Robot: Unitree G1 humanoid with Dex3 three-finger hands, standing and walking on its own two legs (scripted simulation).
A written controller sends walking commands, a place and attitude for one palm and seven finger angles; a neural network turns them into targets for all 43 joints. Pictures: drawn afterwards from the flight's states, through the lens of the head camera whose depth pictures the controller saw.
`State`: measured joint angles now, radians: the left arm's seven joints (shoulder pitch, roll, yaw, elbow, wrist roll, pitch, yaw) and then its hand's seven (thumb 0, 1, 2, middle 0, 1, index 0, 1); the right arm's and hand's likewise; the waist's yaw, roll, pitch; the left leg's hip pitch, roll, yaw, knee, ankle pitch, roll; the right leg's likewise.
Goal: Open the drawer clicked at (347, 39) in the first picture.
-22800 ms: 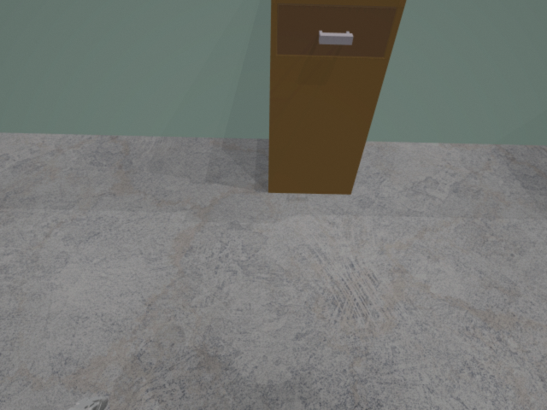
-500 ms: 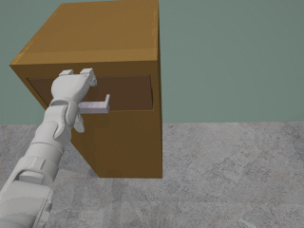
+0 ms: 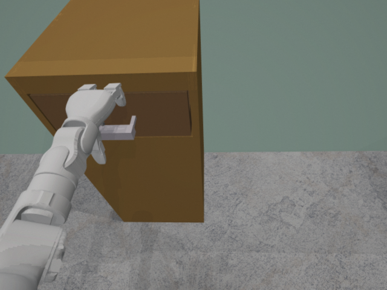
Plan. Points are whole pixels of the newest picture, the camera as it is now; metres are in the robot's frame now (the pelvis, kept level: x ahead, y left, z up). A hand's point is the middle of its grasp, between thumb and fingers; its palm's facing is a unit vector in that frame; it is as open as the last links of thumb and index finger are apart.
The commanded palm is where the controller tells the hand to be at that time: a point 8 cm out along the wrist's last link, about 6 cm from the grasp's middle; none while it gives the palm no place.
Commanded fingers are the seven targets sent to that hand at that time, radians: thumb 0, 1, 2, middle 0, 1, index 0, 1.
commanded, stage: move the hooked fingers above the handle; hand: left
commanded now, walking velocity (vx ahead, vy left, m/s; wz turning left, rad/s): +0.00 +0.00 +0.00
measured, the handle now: (114, 126) +0.49 +0.23 +0.04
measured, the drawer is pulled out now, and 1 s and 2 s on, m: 0.00 0.00 0.00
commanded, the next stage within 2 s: lower the fingers behind the handle in 0.16 s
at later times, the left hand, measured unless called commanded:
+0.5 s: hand (107, 131) +0.43 +0.22 +0.08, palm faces -0.05 -0.03 -1.00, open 13.8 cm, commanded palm +0.42 +0.23 +0.14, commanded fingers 0.00 -0.50 0.30 -0.30 -1.20 -0.30 -1.20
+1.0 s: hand (108, 140) +0.43 +0.22 +0.05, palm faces -0.04 -0.03 -1.00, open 13.8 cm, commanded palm +0.41 +0.23 +0.11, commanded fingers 0.00 -0.50 0.30 -0.30 -1.20 -0.30 -1.20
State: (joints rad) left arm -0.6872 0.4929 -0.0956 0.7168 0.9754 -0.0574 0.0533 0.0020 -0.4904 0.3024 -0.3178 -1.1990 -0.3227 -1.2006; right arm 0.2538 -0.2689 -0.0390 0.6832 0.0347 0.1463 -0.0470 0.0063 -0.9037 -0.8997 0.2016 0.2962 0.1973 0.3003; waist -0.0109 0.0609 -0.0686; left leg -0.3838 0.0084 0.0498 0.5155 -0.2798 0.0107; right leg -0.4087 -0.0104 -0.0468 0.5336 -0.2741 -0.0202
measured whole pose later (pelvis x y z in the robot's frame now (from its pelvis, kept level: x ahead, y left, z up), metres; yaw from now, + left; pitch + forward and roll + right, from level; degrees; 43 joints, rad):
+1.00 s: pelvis +0.00 +0.00 -0.01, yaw +0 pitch +11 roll +0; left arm -0.60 0.46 -0.05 0.76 1.03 -0.10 0.19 0.00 -0.49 0.30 -0.32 -1.20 -0.32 -1.20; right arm 0.28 -0.26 -0.06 0.69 0.02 0.14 -0.04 0.01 -0.90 -0.90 0.20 0.30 0.20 0.30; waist -0.02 0.05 -0.09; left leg -0.47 0.01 0.06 0.58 -0.31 0.01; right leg -0.49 -0.01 -0.04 0.59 -0.30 -0.02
